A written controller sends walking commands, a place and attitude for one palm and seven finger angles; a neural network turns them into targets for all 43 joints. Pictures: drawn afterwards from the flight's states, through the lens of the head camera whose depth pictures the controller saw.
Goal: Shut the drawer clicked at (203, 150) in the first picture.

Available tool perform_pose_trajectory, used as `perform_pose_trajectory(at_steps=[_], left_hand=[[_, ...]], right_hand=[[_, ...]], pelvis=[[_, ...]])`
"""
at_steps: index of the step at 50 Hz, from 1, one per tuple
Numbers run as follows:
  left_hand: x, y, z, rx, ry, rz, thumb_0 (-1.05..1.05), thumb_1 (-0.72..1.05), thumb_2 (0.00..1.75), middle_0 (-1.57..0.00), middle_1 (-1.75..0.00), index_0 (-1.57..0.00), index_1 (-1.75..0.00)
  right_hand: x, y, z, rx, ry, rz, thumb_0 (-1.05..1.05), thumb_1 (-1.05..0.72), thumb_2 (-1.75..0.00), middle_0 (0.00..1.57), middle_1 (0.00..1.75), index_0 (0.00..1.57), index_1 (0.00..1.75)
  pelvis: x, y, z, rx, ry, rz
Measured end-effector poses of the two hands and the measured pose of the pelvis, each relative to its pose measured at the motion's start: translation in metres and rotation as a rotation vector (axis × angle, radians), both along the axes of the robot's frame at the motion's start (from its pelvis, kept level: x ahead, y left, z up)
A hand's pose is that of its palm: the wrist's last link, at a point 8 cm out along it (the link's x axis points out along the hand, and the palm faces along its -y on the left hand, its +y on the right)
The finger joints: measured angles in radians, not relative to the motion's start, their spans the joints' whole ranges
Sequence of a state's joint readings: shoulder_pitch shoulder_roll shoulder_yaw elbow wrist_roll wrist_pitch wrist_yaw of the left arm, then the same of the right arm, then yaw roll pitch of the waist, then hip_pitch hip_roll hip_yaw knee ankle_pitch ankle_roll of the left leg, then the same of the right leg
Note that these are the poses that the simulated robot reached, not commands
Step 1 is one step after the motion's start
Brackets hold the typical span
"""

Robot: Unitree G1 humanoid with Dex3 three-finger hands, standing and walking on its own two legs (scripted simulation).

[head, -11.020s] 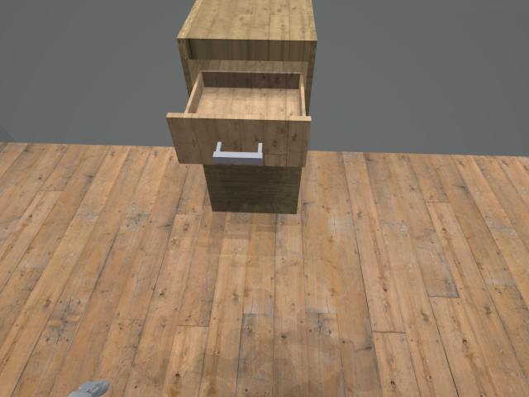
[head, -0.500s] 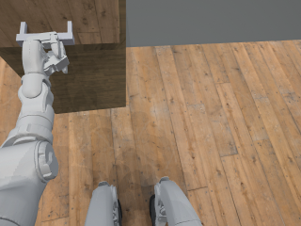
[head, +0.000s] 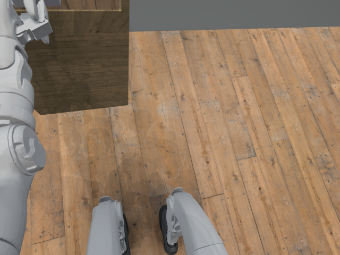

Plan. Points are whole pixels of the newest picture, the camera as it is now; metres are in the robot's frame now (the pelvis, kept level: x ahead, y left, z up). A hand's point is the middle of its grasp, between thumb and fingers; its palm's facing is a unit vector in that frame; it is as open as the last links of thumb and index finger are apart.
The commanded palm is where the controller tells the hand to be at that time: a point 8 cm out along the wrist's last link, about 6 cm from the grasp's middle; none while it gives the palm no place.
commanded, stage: push the drawer shut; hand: left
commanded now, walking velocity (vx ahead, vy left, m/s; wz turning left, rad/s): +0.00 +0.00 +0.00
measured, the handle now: out of the picture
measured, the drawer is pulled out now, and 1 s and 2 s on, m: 0.00 0.00 0.00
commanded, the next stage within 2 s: pull the fist back off the drawer in 0.06 s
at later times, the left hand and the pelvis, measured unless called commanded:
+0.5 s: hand (40, 19) +0.59 +0.19 +0.06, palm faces +0.07 -1.00 -0.03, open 3.1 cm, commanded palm +0.58 +0.19 +0.07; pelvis -0.02 +0.00 -0.01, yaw -1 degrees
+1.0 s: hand (41, 29) +0.57 +0.19 +0.06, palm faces +0.10 -1.00 -0.02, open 3.2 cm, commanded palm +0.52 +0.21 +0.08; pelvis +0.03 +0.01 +0.03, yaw +0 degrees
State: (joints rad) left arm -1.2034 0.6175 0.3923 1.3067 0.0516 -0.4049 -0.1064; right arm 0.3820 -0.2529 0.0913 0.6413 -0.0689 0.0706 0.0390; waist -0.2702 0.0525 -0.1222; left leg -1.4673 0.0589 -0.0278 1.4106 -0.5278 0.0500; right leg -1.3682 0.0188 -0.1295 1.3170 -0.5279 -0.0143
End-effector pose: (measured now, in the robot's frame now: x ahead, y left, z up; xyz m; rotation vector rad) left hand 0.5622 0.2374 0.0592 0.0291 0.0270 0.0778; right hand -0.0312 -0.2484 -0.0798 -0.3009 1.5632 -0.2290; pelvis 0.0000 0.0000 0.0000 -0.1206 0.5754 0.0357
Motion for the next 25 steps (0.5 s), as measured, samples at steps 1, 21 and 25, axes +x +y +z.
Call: perform_pose_trajectory(at_steps=[1,21,25], left_hand=[[0.0,0.001,0.0,0.001,0.001,0.002,-0.05,0.61,0.93,-1.39,-1.6,-1.4,-1.6],[0.002,0.005,0.003,0.01,0.008,-0.003,-0.02,0.57,0.92,-1.39,-1.6,-1.4,-1.6],[0.001,0.003,0.003,0.004,0.004,-0.004,-0.01,0.6,0.9,-1.39,-1.6,-1.4,-1.6]], right_hand=[[-0.001,0.0,0.0,-0.003,-0.001,0.002,0.0,-0.91,-0.89,0.2,0.3,0.21,0.3],[-0.014,0.0,0.003,-0.039,-0.045,0.023,0.0,-0.91,-0.89,0.2,0.3,0.21,0.3],[-0.017,0.004,0.002,-0.024,-0.039,0.011,0.0,-0.91,-0.89,0.2,0.3,0.21,0.3]], pelvis=[[-0.001,0.0,-0.001,-0.002,0.002,0.002],[-0.019,0.001,-0.008,-0.02,0.01,0.005],[-0.017,0.002,-0.006,-0.018,0.008,0.0]])
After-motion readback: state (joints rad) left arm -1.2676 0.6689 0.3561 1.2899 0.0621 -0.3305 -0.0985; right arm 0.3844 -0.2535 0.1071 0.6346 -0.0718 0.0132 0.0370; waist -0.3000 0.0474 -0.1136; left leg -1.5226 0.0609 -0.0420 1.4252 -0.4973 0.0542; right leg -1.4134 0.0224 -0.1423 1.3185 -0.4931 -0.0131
